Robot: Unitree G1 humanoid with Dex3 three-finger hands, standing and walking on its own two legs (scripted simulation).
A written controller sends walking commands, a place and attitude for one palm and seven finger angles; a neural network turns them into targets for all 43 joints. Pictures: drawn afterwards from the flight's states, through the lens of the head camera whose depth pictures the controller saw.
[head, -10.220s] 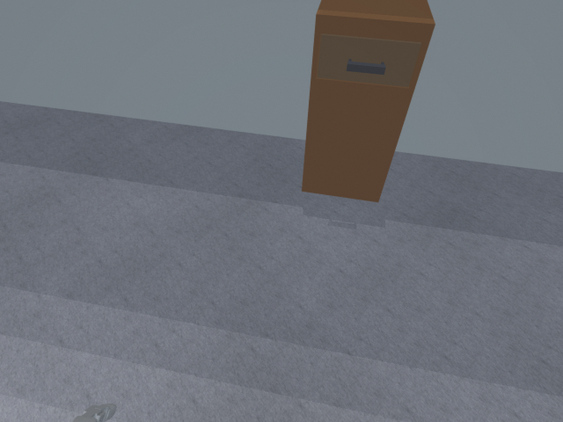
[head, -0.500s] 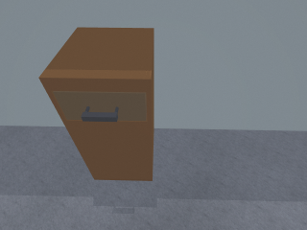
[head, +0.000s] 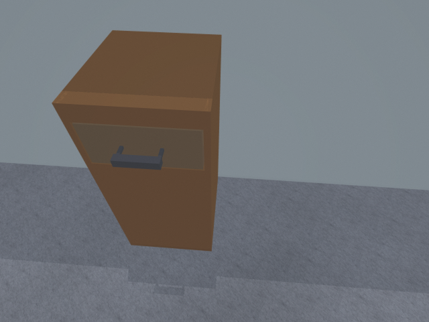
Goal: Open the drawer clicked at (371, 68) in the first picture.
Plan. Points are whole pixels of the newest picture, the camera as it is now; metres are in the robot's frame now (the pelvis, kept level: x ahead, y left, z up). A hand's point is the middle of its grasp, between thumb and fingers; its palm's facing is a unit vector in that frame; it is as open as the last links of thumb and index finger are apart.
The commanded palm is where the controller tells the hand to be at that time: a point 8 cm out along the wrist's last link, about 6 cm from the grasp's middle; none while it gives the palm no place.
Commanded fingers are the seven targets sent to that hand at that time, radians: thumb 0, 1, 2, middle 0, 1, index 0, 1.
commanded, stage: look again from close up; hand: left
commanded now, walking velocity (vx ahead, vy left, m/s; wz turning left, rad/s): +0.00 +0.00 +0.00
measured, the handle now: (139, 156) +0.54 +0.25 -0.07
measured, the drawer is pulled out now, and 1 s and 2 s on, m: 0.00 0.00 0.00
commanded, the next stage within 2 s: raise the hand with hooked fingers in 0.52 s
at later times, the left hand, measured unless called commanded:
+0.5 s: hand out of the picture +0.00 +0.21 -0.18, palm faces -0.01 -0.98 -0.20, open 7.3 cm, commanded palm none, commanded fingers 0.00 0.90 0.90 -0.20 -0.30 -0.20 -0.30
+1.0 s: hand (115, 299) +0.17 +0.20 -0.06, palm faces -0.10 -0.36 -0.93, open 8.3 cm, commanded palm +0.13 +0.25 -0.02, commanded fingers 0.00 0.43 0.70 -0.23 -0.60 -0.23 -0.60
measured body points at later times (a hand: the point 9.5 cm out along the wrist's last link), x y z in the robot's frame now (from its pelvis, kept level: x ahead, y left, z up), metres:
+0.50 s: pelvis -0.01 +0.04 +0.00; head -0.01 +0.04 +0.45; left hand +0.00 +0.27 -0.16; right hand -0.05 -0.16 -0.17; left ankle -0.04 +0.13 -0.74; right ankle -0.04 -0.07 -0.74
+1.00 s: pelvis -0.03 +0.02 -0.03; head -0.01 +0.01 +0.42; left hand +0.17 +0.22 -0.01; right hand +0.19 -0.23 -0.08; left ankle -0.04 +0.13 -0.74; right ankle -0.03 -0.07 -0.74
